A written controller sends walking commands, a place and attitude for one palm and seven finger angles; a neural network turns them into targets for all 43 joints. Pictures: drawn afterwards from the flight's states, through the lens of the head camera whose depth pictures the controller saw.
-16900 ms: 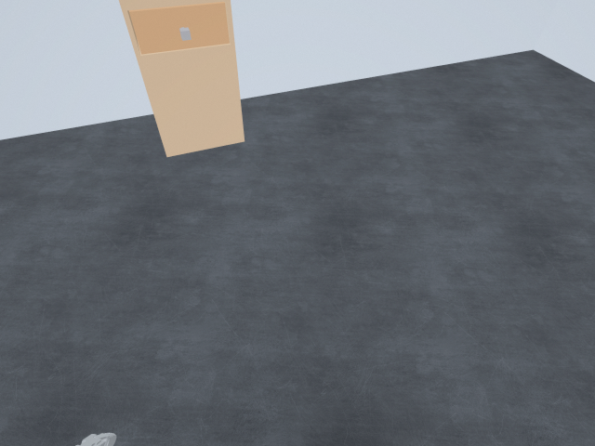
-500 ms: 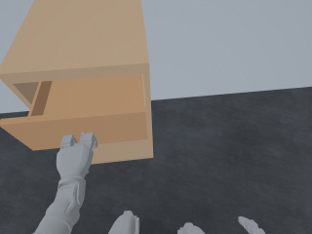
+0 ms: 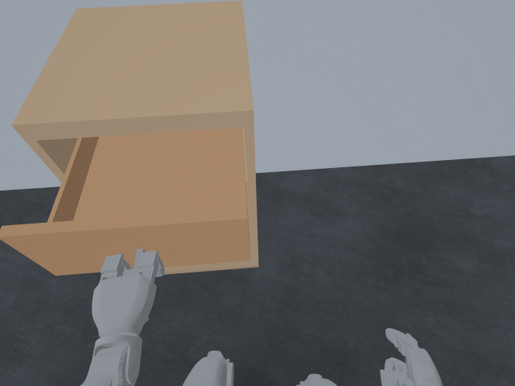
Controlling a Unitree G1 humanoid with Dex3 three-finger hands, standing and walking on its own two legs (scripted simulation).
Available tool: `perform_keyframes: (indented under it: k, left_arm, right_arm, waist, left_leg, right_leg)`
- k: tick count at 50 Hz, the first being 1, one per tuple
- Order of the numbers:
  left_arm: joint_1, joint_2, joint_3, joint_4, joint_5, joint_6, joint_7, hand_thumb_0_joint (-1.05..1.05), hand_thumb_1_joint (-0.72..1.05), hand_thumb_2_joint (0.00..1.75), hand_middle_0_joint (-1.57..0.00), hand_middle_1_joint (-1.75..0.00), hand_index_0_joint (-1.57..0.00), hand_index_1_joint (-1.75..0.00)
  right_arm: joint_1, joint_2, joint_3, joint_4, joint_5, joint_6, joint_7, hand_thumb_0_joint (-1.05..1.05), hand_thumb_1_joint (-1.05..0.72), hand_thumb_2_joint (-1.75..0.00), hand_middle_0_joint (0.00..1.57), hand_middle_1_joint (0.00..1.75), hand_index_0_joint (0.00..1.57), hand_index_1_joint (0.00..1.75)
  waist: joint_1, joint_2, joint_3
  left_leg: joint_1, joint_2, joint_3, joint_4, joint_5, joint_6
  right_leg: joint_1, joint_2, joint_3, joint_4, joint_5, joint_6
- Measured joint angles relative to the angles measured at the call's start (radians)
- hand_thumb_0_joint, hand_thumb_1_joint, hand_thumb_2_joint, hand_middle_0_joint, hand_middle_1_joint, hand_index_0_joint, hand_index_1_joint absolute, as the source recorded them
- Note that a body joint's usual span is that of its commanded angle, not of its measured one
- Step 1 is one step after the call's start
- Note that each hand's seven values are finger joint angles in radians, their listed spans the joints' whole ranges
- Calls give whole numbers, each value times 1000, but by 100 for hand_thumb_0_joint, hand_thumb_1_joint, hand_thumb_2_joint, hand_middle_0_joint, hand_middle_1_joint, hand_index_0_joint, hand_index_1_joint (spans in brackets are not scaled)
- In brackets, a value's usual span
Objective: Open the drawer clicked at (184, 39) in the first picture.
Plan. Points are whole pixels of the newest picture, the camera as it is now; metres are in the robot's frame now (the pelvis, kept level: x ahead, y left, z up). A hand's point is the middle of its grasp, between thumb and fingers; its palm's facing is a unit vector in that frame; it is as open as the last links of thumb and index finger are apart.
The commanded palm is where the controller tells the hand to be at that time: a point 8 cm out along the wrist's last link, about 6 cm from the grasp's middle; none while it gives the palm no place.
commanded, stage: pull the drawer open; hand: left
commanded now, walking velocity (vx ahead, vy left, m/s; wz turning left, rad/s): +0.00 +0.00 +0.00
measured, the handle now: (137, 272) +0.31 +0.23 -0.05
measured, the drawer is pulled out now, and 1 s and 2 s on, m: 0.20 0.30 0.30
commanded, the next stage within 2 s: open the thumb to release the handle in 0.98 s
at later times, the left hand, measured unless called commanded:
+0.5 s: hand (134, 344) +0.20 +0.21 -0.06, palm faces -0.05 -0.08 -0.99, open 6.7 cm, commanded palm +0.16 +0.21 -0.01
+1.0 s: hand (130, 374) +0.16 +0.20 -0.06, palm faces -0.08 -0.10 -0.99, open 6.8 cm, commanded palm +0.12 +0.21 -0.01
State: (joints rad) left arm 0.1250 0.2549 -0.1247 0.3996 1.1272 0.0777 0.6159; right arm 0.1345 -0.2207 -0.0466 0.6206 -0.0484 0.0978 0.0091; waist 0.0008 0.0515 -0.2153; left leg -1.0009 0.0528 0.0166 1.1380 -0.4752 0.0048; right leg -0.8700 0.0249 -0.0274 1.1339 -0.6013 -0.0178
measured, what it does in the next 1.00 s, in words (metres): stands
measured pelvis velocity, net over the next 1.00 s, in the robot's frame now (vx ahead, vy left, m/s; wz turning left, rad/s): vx -0.01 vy -0.02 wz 0.01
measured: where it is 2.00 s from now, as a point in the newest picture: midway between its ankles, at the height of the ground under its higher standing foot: outside the picture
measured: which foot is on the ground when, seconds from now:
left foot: down 0.00-1.00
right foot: down 0.00-1.00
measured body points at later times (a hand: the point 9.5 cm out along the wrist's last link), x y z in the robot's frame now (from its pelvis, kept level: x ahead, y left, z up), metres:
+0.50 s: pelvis +0.00 -0.01 -0.01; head +0.06 -0.02 +0.44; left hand +0.19 +0.21 -0.01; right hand +0.20 -0.24 -0.12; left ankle +0.03 +0.12 -0.65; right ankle -0.03 -0.11 -0.65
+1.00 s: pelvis -0.01 -0.02 -0.02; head +0.05 -0.04 +0.42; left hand +0.15 +0.21 -0.01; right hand +0.21 -0.23 -0.12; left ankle +0.03 +0.12 -0.65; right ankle -0.03 -0.11 -0.65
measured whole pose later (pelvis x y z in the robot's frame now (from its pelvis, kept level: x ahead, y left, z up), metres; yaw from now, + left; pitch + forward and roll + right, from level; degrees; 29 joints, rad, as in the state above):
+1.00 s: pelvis -0.01 -0.02 -0.02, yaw +1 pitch +19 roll +0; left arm 0.50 0.28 -0.09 0.09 1.11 -0.03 0.58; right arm 0.10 -0.21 -0.02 0.52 -0.07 0.10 0.03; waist 0.04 0.05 -0.24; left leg -1.07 0.06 0.00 1.24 -0.51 -0.02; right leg -0.95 0.03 -0.04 1.27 -0.66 -0.05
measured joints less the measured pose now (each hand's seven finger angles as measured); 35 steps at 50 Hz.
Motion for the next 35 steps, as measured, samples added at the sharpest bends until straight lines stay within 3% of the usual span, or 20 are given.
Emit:
perform_keyframes:
  k: [35]
  left_arm:
    - [329,8,10,-262,7,-75,1,4,57,67,-26,-135,-37,-135]
  right_arm:
    - [-28,0,22,-74,-21,9,15,1,-90,-90,20,30,20,30]
  waist:
    - [33,-1,-13]
  left_leg:
    - [-40,1,-10,75,-25,-17]
  right_leg:
    - [-45,2,-8,97,-43,-19]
